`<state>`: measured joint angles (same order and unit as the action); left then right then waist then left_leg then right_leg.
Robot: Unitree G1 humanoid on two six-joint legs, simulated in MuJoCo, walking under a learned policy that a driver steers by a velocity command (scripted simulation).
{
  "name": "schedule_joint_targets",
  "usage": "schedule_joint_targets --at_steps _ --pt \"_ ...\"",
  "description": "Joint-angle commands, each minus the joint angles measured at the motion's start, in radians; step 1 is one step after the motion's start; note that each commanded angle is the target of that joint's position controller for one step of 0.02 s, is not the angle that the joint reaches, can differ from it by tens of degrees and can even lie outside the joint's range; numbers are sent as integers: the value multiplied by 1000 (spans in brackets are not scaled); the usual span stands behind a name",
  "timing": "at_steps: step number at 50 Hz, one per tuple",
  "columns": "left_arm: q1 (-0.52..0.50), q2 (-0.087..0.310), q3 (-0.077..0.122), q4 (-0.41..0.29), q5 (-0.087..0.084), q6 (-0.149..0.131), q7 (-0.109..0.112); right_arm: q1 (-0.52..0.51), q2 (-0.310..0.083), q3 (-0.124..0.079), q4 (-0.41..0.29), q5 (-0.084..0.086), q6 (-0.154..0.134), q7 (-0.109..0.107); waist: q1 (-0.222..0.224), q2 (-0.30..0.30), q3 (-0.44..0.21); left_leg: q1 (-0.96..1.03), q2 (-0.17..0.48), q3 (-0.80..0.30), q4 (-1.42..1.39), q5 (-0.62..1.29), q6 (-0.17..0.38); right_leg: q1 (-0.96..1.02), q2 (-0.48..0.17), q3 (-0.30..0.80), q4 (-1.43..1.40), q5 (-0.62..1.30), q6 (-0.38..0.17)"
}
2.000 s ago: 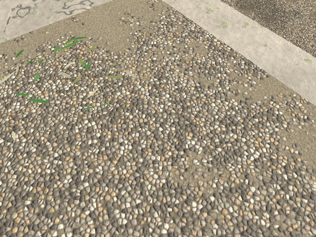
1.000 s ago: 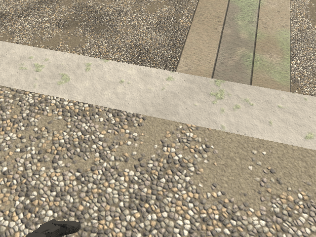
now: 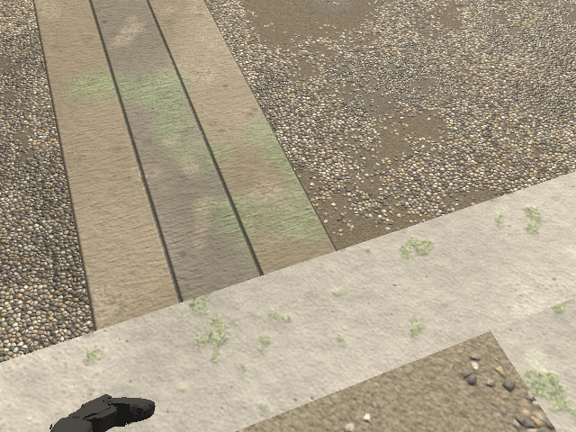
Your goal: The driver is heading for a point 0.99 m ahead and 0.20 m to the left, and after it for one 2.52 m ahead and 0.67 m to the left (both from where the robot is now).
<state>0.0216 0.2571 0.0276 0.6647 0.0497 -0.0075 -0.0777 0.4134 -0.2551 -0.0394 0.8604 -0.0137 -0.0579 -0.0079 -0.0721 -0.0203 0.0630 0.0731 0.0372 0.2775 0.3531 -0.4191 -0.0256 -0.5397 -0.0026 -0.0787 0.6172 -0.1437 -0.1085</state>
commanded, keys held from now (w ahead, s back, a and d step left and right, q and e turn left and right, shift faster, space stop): no key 0.18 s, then q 0.10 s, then w+q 0.72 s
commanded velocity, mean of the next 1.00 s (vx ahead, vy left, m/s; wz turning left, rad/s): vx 0.33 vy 0.00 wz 0.22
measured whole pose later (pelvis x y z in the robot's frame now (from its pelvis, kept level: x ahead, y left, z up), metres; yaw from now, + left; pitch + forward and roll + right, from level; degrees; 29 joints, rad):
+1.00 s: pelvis +0.33 +0.12 +0.02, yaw +19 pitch +1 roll +0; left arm 0.20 0.27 0.05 0.79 0.04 -0.03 -0.02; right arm 0.36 -0.26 -0.05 0.81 0.00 -0.03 0.01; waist 0.00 -0.04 0.03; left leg -0.11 -0.12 -0.03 0.35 -0.25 0.12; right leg -0.63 -0.10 0.02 1.10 -0.26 0.05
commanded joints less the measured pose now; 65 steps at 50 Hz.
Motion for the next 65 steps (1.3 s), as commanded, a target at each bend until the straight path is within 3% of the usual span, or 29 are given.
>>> schedule_joint_targets --at_steps 1,2,3,4,5,7,9,11,14,18,20,26,32,36,37,38,39,40,41,43,45,49,51,58,60,62,63,64,65 --pt "299 106 46 38 24 -30 33 -13 -195 -40 -49 17 3 -15 183 76 -187 -143 182 -34 478 995 70 435 86 -1 -170 124 -72" --pt "353 198 66 50 22 -36 51 39 -102 -19 -87 4 3 -12 149 -96 -303 -407 115 -42 772 182 39 717 -191 281 -86 496 -116" --pt "352 286 92 12 -28 -25 61 92 -97 -14 -132 27 20 -10 133 -219 -490 -644 -38 -155 1090 -255 2 917 -446 699 -108 867 -311" --pt "363 231 85 16 -51 -14 74 -11 -140 -24 -121 7 30 -14 167 -8 -448 -671 16 -274 1083 -125 4 838 -382 529 -128 970 -274" --pt "292 180 67 26 -54 -17 83 -67 -102 -10 -135 23 26 -9 139 -39 -309 -687 35 -278 1030 -60 8 707 -341 418 -167 944 -251" --pt "213 101 40 42 -57 -19 90 -65 -100 -9 -110 -5 42 -6 63 0 -145 -610 75 -287 865 -6 5 477 -234 304 -251 778 -156" --pt "190 88 30 50 -47 -27 86 -3 -94 -12 -78 -16 73 0 28 -13 -149 -493 57 -274 805 37 -2 372 -196 241 -291 784 -130" --pt "177 77 21 67 -32 -41 83 33 -62 -7 -49 -3 85 7 6 -9 -176 -436 42 -278 734 85 -4 336 -187 174 -320 785 -121" --pt "177 57 5 100 -24 -52 86 -14 -50 -7 -35 -2 96 5 18 -46 -141 -405 29 -297 585 149 0 305 -169 107 -355 642 -82" --pt "266 113 29 137 -22 -35 85 -164 -96 -25 -75 -13 97 17 99 -77 -60 -594 37 -315 529 161 20 399 -241 244 -512 -149 -111" --pt "293 118 36 150 -26 -38 94 -201 -104 -33 -87 -18 89 25 110 -43 -25 -683 39 -332 511 153 24 471 -280 283 -545 -245 -125" --pt "350 111 44 182 -28 -58 108 -249 -57 -33 -108 -23 65 35 133 -23 -3 -759 41 -292 438 134 37 603 -299 212 -539 -215 -123" --pt "386 132 57 204 -11 -64 85 -339 -47 -29 -166 -10 61 67 154 -62 7 -676 35 -218 353 128 76 585 -293 82 -468 -62 -97" --pt "349 176 73 204 -24 -57 81 -271 -50 -33 -168 -16 55 62 90 -75 -21 -475 -37 -136 262 119 124 516 -275 -36 -271 267 -39" --pt "334 172 70 203 -33 -51 83 -173 -60 -43 -135 -25 50 56 39 -44 -65 -313 -84 -120 196 157 145 447 -246 -101 -113 376 -10" --pt "323 155 62 188 -31 -52 83 -6 -129 -73 -81 -33 43 44 -31 56 -159 -85 -68 -213 143 111 189 315 -190 -159 151 352 35" --pt "298 52 33 127 -13 -52 77 96 -264 -102 -77 -31 36 24 -55 302 -208 90 229 -654 -6 -11 272 26 -85 -172 496 -200 98" --pt "253 85 41 81 -3 -62 72 76 -305 -102 -91 3 42 22 -47 294 -204 146 321 -1020 -156 22 370 -226 26 25 632 -401 112" --pt "226 121 48 88 -8 -65 70 36 -248 -88 -82 8 49 18 -23 145 -77 94 302 -854 -109 117 362 -300 -52 89 683 -340 103" --pt "242 108 45 104 -20 -76 65 -70 -172 -63 -104 7 42 18 55 57 -24 -67 195 -649 -82 418 295 -210 -100 96 607 -199 103" --pt "278 114 45 111 -2 -47 61 -131 -156 -54 -127 17 27 17 104 77 -57 -144 125 -548 -90 575 265 -117 -110 92 559 -161 130" --pt "191 91 36 68 -11 -21 59 -50 -178 -58 -119 16 13 9 90 50 -47 -155 97 -527 -113 699 286 -158 -88 71 488 -85 168" --pt "114 87 31 39 -14 -23 59 -9 -152 -49 -120 15 21 3 66 41 -28 -130 84 -522 -99 748 277 -199 -75 71 391 -16 169" --pt "-50 58 0 -12 -23 -48 37 72 -167 -43 -113 7 33 -11 -2 99 -15 -57 97 -538 -33 870 220 -78 -4 46 46 122 103" --pt "17 79 5 7 -29 -54 42 32 -192 -44 -115 7 25 -16 43 110 -15 -70 121 -537 -19 974 195 64 20 44 -17 86 56" --pt "229 123 29 81 -31 -53 60 -2 -217 -46 -113 5 24 -16 134 109 -96 -56 93 -484 162 1131 164 312 85 22 -87 9 11" --pt "381 143 42 124 -30 -53 72 -9 -208 -45 -111 6 22 -8 207 90 -173 -125 48 -439 370 1007 146 505 45 66 -128 7 -15" --pt "511 219 57 132 -21 -54 81 35 -132 -27 -131 2 19 0 214 -47 -295 -267 -35 -380 683 564 118 696 -194 388 -145 -85 -69" --pt "487 258 71 159 -27 -39 75 115 -99 -25 -140 2 23 18 135 -238 -274 -597 -200 -356 930 -129 77 779 -339 845 -305 -209 -207"
Keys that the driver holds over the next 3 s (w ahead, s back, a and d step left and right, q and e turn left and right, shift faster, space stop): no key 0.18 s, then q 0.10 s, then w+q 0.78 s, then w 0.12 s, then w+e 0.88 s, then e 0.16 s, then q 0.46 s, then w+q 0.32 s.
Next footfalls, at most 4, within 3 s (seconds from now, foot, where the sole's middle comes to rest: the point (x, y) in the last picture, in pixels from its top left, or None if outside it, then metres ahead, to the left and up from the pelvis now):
0.02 right None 0.17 -0.07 -0.76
0.76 left None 0.31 0.16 -0.76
1.26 right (222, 340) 0.66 0.15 -0.76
1.74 left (131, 298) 0.79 0.38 -0.76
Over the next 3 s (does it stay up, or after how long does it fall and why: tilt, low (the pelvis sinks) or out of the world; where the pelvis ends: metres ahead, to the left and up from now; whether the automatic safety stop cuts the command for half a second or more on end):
stays up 1.00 0.22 0.01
